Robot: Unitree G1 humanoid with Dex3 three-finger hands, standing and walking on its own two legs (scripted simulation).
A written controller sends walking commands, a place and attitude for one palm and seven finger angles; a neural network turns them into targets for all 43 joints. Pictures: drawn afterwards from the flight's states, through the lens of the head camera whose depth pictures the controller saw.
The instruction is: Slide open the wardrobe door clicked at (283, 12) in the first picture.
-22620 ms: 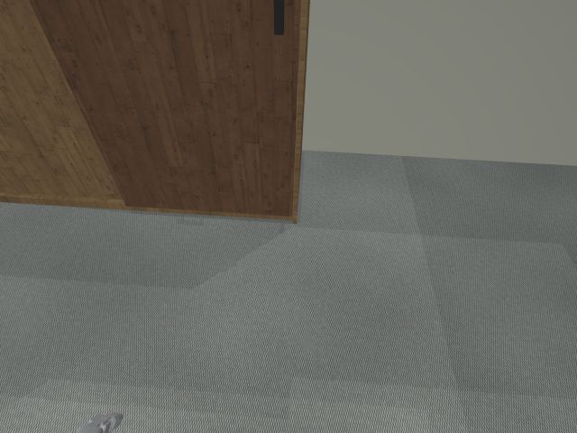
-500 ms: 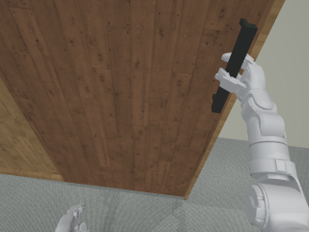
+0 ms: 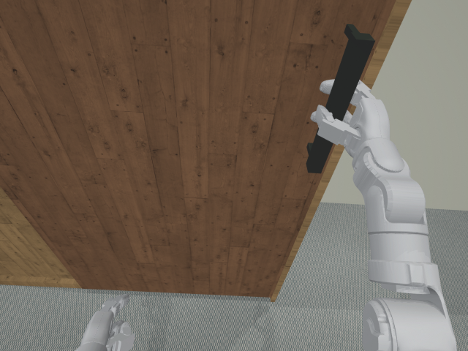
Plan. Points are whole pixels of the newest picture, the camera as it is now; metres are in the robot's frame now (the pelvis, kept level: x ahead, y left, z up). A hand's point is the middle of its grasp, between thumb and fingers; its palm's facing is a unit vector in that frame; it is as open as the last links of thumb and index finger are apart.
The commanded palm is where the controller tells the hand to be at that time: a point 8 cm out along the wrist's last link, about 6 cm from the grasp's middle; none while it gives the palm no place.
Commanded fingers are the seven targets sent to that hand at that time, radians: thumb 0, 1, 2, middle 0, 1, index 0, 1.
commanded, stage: tug the door sideways, standing still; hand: right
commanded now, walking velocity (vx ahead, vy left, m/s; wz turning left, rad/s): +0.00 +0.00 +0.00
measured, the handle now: (330, 107) +0.46 -0.13 +0.22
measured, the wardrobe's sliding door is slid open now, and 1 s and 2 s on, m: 0.00 0.00 0.11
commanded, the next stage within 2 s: step sideways, sliding the door along in 0.44 s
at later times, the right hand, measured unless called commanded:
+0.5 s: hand (323, 124) +0.40 -0.11 +0.23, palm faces +0.07 +1.00 -0.04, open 6.2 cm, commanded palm +0.38 -0.10 +0.23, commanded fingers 0.00 -0.90 -0.90 0.45 1.40 0.45 1.40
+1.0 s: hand (316, 125) +0.41 -0.10 +0.22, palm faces +0.20 +0.98 -0.09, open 6.5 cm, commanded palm +0.39 -0.08 +0.23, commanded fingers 0.00 -0.90 -0.90 0.45 1.40 0.45 1.40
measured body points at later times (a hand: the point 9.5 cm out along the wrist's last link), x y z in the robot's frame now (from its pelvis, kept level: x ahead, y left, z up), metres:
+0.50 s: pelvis -0.04 -0.01 +0.00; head -0.04 +0.00 +0.45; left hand +0.10 +0.21 -0.13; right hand +0.39 -0.16 +0.23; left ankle -0.07 +0.09 -0.74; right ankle -0.04 -0.14 -0.74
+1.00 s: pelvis -0.04 +0.05 -0.02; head +0.03 +0.06 +0.43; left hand +0.08 +0.28 -0.16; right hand +0.40 -0.15 +0.22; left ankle -0.04 +0.12 -0.74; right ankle -0.05 -0.09 -0.70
